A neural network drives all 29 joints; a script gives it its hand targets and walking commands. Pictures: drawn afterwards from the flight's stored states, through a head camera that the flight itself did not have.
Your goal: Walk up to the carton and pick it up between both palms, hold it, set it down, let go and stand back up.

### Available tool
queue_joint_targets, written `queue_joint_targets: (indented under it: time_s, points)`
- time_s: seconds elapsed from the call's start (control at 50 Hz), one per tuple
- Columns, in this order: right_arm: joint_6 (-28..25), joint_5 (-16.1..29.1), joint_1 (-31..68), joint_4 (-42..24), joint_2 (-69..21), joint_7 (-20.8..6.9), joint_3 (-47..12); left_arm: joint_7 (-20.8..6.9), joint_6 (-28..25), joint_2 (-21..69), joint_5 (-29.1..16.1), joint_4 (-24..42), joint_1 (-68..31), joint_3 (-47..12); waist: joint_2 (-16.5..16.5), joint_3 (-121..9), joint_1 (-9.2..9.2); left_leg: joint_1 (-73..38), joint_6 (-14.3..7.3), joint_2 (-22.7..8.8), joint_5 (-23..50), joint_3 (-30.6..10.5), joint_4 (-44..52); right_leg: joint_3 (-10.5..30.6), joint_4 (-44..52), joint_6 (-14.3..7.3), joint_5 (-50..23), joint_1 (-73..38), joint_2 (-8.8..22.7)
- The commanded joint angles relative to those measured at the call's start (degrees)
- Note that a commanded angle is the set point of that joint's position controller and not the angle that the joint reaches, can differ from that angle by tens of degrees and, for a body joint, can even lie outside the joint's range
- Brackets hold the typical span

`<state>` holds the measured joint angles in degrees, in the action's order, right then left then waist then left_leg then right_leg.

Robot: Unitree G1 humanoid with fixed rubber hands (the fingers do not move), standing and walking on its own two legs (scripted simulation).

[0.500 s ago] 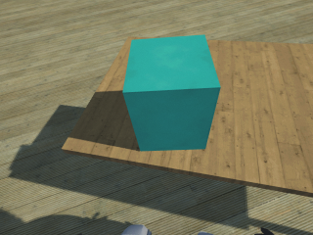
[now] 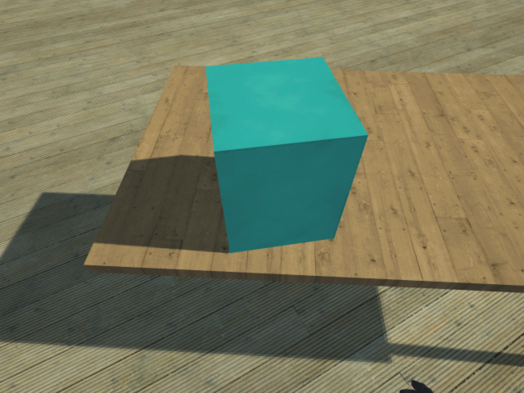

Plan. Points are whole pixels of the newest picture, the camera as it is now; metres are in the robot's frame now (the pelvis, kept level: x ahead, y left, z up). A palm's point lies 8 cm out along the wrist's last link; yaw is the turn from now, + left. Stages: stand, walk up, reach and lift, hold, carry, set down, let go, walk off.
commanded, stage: walk up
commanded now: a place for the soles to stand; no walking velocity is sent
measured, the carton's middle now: (274, 158) +0.49 +0.01 +0.08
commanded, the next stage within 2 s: reach and lift in 0.66 s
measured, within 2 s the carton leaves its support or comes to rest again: neither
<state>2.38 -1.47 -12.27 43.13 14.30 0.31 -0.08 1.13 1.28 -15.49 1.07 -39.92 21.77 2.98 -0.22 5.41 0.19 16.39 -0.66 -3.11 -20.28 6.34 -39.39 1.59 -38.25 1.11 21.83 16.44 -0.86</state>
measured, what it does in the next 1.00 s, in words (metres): stands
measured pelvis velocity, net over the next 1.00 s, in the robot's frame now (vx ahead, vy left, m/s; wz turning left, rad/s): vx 0.00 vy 0.00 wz -0.04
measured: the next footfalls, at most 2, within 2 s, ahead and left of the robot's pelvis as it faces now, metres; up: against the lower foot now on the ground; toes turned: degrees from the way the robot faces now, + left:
none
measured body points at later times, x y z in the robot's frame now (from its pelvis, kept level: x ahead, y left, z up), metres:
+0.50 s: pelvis +0.00 +0.01 +0.01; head +0.01 +0.00 +0.46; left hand +0.11 +0.26 -0.10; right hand +0.05 -0.26 -0.12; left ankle +0.01 +0.11 -0.72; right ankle +0.02 -0.12 -0.72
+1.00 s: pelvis +0.00 +0.00 +0.01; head +0.02 +0.01 +0.46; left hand +0.21 +0.22 -0.08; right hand +0.14 -0.27 -0.09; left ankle +0.01 +0.12 -0.72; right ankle +0.02 -0.12 -0.72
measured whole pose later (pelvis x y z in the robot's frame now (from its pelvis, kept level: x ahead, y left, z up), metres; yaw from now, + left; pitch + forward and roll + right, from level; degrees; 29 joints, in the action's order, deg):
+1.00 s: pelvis +0.00 +0.00 +0.01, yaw -2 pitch -4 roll +0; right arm -6.9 0.4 -8.2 43.5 13.3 -3.1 4.7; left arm 0.2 21.9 -12.9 2.4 -23.0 6.3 0.5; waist -0.9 6.9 1.5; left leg 12.5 0.3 -3.6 -19.4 5.6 -36.2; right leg -0.6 -34.9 -0.1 17.2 13.6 -0.3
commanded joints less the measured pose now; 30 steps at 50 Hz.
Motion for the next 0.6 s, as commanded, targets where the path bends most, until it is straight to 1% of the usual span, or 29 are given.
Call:
queue_joint_targets:
  time_s: [0.0,0.02,0.04,0.06,0.08,0.1,0.12,0.14,0.16,0.18,0.24,0.3,0.36,0.38,0.4,0.42,0.44,0.46,0.48,0.5,0.52,0.54,0.58]
  points:
    - [-2.06,2.46,-1.47,-6.31,6.18,-0.52,0.55,0.29,-3.02,-10.98,1.14,5.42,3.31,3.05,-5.60,-8.65,-0.60,10.08,-0.18,-4.44,6.91,-4.50,1.35,21.19,15.14,-7.21,-14.31,-13.28,11.15]
    - [-1.15,1.92,-1.84,-5.04,6.09,-0.01,0.90,-0.06,-2.47,-13.56,-0.60,3.97,1.91,3.72,-6.26,-6.59,-0.25,-2.01,0.15,-0.97,-4.98,-3.88,1.70,22.51,16.96,-12.42,-5.80,1.83,15.53]
    - [-0.92,1.09,-0.96,-4.57,7.50,0.00,1.39,-0.42,-2.38,-11.30,-0.88,4.39,-1.68,2.66,-5.11,-4.95,0.98,-4.12,-0.06,-1.56,-3.49,-5.91,5.21,20.99,17.18,-11.34,-1.32,4.81,13.60]
    - [-1.29,1.10,-0.81,-4.27,8.55,-0.24,1.62,-0.61,-2.40,-8.78,-1.00,4.86,-2.87,1.67,-3.08,-3.56,0.34,-4.25,-0.13,-1.81,-0.08,-5.80,9.40,16.31,16.54,-8.54,-2.50,5.11,10.37]
    - [-1.88,1.25,-1.16,-3.77,8.64,-0.46,1.82,-0.60,-2.28,-8.14,-0.80,5.21,-2.83,1.24,-2.99,-3.01,0.17,-5.15,-0.52,-2.44,1.71,-6.52,12.67,13.25,15.24,-5.95,-3.12,5.57,7.62]
    - [-2.41,0.99,-1.33,-3.55,9.73,-0.46,2.09,-0.59,-2.41,-7.52,-1.16,5.39,-1.88,0.76,-2.98,-1.95,-0.05,-5.24,-1.27,-3.90,3.41,-8.23,14.52,10.99,13.59,-4.26,-5.23,6.09,5.71]
    - [-2.85,1.02,-1.47,-3.36,10.41,-0.49,2.22,-0.71,-2.50,-6.89,-1.13,4.61,-0.53,0.50,-2.25,-2.51,-0.68,-3.84,-1.96,-4.90,3.93,-8.96,15.31,9.26,11.93,-3.45,-8.49,3.39,4.29]
    - [-3.15,1.32,-1.58,-3.21,10.13,-0.53,1.96,-0.78,-2.51,-6.79,-0.99,4.02,-0.13,0.37,-1.71,-3.63,-0.94,-2.56,-2.34,-5.37,5.12,-8.75,15.85,8.65,10.46,-3.32,-12.51,0.18,3.94]
    - [-3.33,1.40,-1.78,-3.24,9.80,-0.52,1.77,-0.79,-2.58,-7.07,-0.90,3.94,-0.16,0.40,-1.76,-4.58,-0.99,-2.35,-2.45,-5.45,6.03,-8.12,16.02,8.68,9.67,-3.44,-15.20,-1.40,4.07]
    - [-3.36,1.30,-1.94,-3.23,9.62,-0.47,1.68,-0.81,-2.66,-7.24,-0.91,3.96,-0.22,0.44,-1.50,-5.12,-0.95,-2.59,-2.46,-5.33,6.10,-7.46,16.07,8.85,9.39,-3.58,-16.09,-1.78,4.16]
    - [-2.98,1.21,-2.68,-3.09,9.66,-0.41,1.63,-0.76,-2.62,-7.21,-0.93,4.15,-1.01,0.34,-0.41,-4.30,-0.72,-2.52,-2.41,-5.24,3.11,-6.34,16.89,9.29,9.58,-3.66,-14.05,-0.53,3.91]
    - [-2.59,1.12,-3.03,-3.17,10.11,-0.37,1.79,-0.61,-2.51,-7.32,-0.91,4.19,-1.43,0.35,0.50,-3.04,-0.48,-2.31,-2.80,-5.92,0.03,-5.87,17.64,9.25,9.21,-3.36,-12.01,1.22,2.98]
    - [-2.41,1.05,-3.17,-3.23,10.47,-0.32,1.85,-0.50,-2.59,-7.55,-0.78,4.18,-1.50,0.43,0.78,-2.98,-0.29,-2.63,-3.19,-6.48,-1.10,-5.19,17.59,9.38,8.77,-3.17,-11.66,1.98,2.38]
    - [-2.37,1.14,-2.72,-3.54,10.31,-0.25,2.11,-0.49,-2.67,-7.41,-0.74,4.12,-0.69,0.57,0.85,-3.06,-0.55,-2.86,-3.10,-6.70,-2.01,-4.83,17.35,9.57,9.15,-3.29,-10.69,2.92,2.51]
    - [-2.32,1.23,-3.29,-3.27,10.25,-0.23,2.02,-0.41,-2.72,-7.58,-0.53,4.18,-0.65,0.70,0.98,-3.47,-0.03,-2.61,-3.23,-6.77,-2.44,-4.97,17.41,9.95,9.15,-3.43,-10.11,2.58,2.44]
    - [-2.22,1.06,-3.04,-3.38,10.23,-0.24,1.93,-0.37,-2.85,-7.93,-0.53,4.12,-0.66,0.70,0.14,-3.64,-0.19,-3.54,-2.99,-6.57,-1.59,-4.03,15.86,11.11,9.84,-3.54,-10.36,3.26,2.63]
    - [-2.05,0.88,-2.96,-3.49,9.90,-0.27,1.92,-0.30,-3.05,-8.40,-0.64,4.41,-0.54,0.70,-1.03,-3.61,-0.15,-5.42,-2.79,-5.55,0.76,-3.24,14.15,12.77,10.88,-3.95,-10.99,5.05,3.39]
    - [-2.04,0.75,-3.61,-3.52,9.86,-0.26,1.87,-0.31,-3.19,-8.56,-0.61,4.27,-1.08,0.57,-1.66,-4.37,0.56,-7.17,-2.36,-4.85,3.99,-3.15,12.84,14.32,11.59,-4.43,-12.74,5.65,4.13]
    - [-2.11,0.80,-4.27,-3.34,10.15,-0.29,1.91,-0.35,-3.24,-8.86,-0.72,4.39,-1.45,0.46,-1.15,-5.69,0.85,-8.23,-2.16,-4.89,5.54,-2.92,12.60,13.96,10.90,-4.50,-13.93,5.37,4.01]
    - [-2.13,0.87,-4.30,-3.24,10.12,-0.28,1.75,-0.30,-3.26,-9.08,-0.87,4.41,-1.30,0.46,-1.73,-6.40,0.85,-9.10,-2.37,-5.03,6.83,-3.24,12.32,14.10,10.53,-4.48,-14.85,5.27,3.82]
    - [-2.12,0.89,-4.12,-3.20,10.46,-0.21,1.87,-0.27,-3.24,-8.82,-0.79,4.23,-0.84,0.45,-0.63,-6.77,0.70,-10.09,-2.51,-5.38,7.88,-3.25,12.29,13.93,10.18,-4.33,-15.74,5.43,3.73]
    - [-2.09,0.93,-4.06,-3.24,10.54,-0.13,1.72,-0.22,-3.12,-8.75,-0.62,4.36,-1.01,0.45,-1.43,-7.23,0.98,-10.50,-2.83,-5.88,8.44,-3.27,12.40,12.94,9.02,-3.95,-16.28,5.39,2.87]
    - [-1.85,0.97,-3.27,-3.32,11.07,0.00,1.86,-0.13,-2.67,-8.23,-0.51,4.50,-0.74,0.49,-0.99,-4.69,0.45,-7.52,-3.41,-7.05,5.51,-3.23,13.25,11.96,8.07,-3.45,-14.68,5.78,1.96]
